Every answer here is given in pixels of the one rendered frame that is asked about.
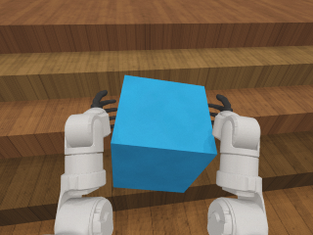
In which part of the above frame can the robot left forearm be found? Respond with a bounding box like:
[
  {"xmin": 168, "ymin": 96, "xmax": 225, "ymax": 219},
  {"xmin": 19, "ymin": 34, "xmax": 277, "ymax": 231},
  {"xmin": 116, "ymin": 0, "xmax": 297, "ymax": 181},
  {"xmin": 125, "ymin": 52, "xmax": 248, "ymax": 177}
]
[{"xmin": 54, "ymin": 107, "xmax": 111, "ymax": 233}]

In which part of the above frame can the right robot upper arm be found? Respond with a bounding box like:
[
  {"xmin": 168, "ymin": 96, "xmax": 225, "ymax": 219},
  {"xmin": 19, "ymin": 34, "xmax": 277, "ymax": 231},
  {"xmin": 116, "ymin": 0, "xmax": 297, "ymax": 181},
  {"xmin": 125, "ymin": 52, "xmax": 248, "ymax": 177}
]
[{"xmin": 206, "ymin": 197, "xmax": 268, "ymax": 235}]

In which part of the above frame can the left robot hand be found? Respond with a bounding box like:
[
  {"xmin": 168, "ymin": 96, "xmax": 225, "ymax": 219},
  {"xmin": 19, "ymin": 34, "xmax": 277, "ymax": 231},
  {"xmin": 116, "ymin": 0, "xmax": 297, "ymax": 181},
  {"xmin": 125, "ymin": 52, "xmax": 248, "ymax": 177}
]
[{"xmin": 90, "ymin": 90, "xmax": 118, "ymax": 128}]

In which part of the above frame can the right robot hand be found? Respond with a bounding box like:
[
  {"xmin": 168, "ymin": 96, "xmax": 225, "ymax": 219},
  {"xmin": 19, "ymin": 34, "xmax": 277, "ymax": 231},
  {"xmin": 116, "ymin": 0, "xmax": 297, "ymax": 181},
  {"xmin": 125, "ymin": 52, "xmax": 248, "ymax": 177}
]
[{"xmin": 207, "ymin": 94, "xmax": 233, "ymax": 125}]

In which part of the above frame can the left robot upper arm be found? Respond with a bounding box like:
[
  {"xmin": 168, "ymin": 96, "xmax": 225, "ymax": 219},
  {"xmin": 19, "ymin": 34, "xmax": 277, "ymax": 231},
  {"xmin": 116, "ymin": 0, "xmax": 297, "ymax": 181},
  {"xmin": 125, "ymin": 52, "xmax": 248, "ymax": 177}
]
[{"xmin": 43, "ymin": 197, "xmax": 113, "ymax": 235}]

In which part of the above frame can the robot right forearm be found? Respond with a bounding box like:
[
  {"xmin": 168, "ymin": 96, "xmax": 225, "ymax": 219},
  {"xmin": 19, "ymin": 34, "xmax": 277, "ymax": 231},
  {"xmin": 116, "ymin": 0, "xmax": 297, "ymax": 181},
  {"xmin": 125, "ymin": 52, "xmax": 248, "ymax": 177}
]
[{"xmin": 211, "ymin": 111, "xmax": 269, "ymax": 231}]

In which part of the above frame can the carton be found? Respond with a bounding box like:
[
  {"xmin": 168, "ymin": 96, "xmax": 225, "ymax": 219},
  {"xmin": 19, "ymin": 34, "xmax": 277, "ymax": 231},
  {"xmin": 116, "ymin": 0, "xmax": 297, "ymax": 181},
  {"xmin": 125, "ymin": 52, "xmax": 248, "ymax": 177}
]
[{"xmin": 111, "ymin": 75, "xmax": 217, "ymax": 193}]

